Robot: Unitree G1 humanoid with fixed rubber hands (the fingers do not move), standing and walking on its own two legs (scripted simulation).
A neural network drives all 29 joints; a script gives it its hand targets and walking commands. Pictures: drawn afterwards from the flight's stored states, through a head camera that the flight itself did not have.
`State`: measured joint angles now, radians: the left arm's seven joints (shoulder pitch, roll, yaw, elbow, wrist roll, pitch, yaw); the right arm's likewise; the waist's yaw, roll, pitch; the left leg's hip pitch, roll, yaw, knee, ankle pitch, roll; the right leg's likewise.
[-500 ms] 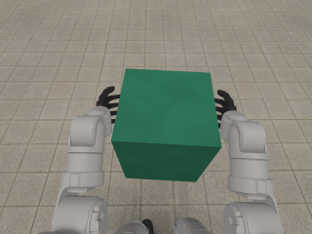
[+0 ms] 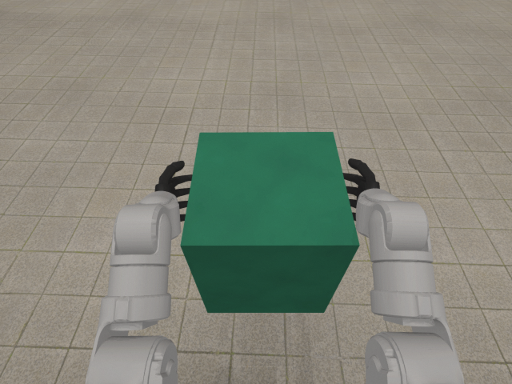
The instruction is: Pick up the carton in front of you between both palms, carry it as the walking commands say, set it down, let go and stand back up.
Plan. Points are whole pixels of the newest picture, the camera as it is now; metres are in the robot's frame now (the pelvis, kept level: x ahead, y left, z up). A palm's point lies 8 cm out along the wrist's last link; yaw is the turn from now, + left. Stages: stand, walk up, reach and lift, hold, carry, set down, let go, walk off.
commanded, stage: carry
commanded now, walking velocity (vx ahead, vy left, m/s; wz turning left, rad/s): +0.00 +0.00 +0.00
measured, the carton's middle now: (266, 228) +0.35 +0.00 +0.05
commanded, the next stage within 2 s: none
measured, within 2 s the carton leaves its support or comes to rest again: neither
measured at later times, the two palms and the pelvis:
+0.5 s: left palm (172, 222) +0.30 +0.14 +0.13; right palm (387, 223) +0.30 -0.16 +0.13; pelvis -0.04 -0.01 +0.00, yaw +0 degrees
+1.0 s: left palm (164, 234) +0.28 +0.14 +0.13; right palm (387, 235) +0.28 -0.16 +0.13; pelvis -0.06 -0.01 +0.00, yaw +0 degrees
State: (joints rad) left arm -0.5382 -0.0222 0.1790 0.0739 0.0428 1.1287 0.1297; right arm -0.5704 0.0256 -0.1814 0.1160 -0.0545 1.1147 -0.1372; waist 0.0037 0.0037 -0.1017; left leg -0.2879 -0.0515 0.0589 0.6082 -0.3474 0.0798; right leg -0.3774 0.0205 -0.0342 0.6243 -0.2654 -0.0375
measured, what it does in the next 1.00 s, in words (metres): shifts its weight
